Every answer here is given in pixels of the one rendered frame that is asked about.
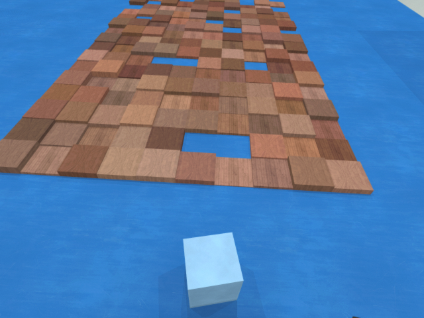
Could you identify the carton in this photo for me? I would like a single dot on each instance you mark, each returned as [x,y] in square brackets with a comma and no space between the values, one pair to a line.
[212,269]

